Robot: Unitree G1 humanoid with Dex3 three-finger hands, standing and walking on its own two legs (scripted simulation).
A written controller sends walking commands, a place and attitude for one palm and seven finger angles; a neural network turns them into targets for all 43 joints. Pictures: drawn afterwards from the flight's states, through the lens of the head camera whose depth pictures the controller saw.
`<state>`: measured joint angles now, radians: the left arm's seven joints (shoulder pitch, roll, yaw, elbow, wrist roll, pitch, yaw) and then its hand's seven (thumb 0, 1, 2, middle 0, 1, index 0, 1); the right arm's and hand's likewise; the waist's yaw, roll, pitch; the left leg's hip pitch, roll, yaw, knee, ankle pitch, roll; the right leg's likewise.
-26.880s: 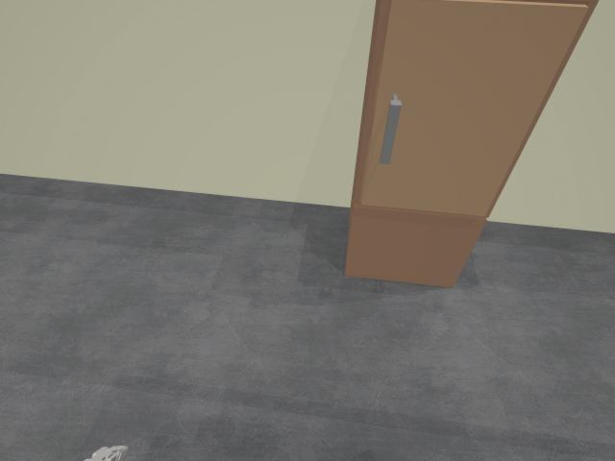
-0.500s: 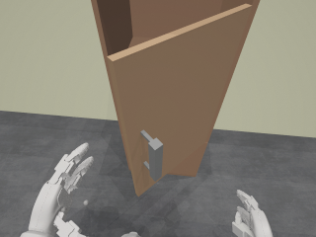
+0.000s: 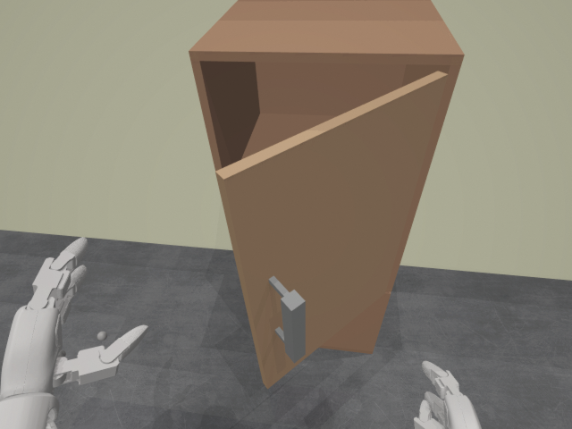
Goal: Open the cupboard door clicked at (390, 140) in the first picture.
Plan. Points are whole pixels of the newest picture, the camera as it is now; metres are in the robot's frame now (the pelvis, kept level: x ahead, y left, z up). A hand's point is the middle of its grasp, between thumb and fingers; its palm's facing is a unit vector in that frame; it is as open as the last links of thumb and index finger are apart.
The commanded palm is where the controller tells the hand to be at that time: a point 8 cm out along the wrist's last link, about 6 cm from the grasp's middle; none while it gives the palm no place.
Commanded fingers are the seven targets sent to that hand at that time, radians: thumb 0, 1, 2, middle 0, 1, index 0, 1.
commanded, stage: draw the hand back to the body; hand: left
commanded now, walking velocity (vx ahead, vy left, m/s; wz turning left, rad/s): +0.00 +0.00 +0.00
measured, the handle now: (285, 319) +0.30 +0.04 -0.03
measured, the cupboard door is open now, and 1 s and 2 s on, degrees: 46 46 46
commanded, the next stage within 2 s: step back with the hand held close in 0.62 s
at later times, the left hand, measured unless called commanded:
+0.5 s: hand (87, 306) +0.20 +0.24 +0.16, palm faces +0.44 -0.81 -0.40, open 7.5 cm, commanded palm +0.15 +0.28 +0.19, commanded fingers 0.00 0.90 0.90 -0.20 -0.30 -0.20 -0.30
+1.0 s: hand (82, 315) +0.19 +0.24 +0.16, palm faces +0.32 -0.81 -0.50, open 7.4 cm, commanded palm +0.13 +0.29 +0.19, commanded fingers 0.00 0.90 0.90 -0.20 -0.30 -0.20 -0.30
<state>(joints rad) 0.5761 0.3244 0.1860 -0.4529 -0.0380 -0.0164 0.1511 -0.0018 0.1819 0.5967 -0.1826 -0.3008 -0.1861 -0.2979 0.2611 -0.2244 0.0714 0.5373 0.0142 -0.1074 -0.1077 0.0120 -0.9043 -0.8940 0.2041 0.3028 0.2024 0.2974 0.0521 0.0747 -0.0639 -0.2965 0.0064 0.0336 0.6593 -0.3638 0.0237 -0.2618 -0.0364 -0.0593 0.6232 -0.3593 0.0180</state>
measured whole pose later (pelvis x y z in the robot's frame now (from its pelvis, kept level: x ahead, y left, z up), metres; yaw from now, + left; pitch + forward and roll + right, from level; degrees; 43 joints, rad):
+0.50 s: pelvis +0.01 -0.02 +0.02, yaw -1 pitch -4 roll +0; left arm 0.48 0.32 0.31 -0.38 -0.06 -0.05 0.12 0.01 0.86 0.89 -0.21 -0.30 -0.21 -0.30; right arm 0.18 -0.24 0.02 0.63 0.00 -0.10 -0.09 0.01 -0.91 -0.89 0.20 0.30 0.20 0.30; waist 0.07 0.07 0.02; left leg -0.10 0.03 0.04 0.43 -0.26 0.00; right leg -0.08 -0.01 -0.06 0.41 -0.27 -0.01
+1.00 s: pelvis -0.02 -0.01 +0.02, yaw -1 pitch -1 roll -1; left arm 0.56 0.38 0.36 -0.45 -0.05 -0.11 0.11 0.02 0.89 0.90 -0.21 -0.30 -0.21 -0.30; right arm 0.14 -0.25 0.00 0.57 0.00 0.00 -0.09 0.01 -0.91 -0.89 0.20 0.30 0.20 0.30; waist 0.01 0.05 0.05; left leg -0.21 0.03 0.05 0.44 -0.22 0.01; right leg -0.18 0.00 -0.04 0.39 -0.20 0.00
